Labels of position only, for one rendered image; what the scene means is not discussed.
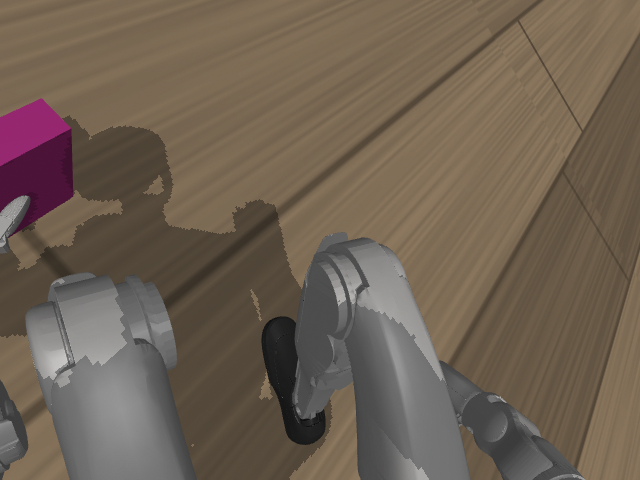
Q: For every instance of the left robot arm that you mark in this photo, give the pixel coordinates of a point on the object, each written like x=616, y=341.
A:
x=13, y=436

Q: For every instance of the carton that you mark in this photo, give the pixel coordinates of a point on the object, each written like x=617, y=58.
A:
x=35, y=159

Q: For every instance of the right robot hand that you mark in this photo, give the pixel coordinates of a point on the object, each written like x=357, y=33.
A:
x=461, y=389

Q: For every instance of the left robot hand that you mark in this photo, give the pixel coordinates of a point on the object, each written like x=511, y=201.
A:
x=10, y=218

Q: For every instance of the right robot arm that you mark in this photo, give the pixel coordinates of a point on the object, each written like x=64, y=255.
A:
x=514, y=442

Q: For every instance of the right robot foot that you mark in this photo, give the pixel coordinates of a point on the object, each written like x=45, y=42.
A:
x=280, y=357

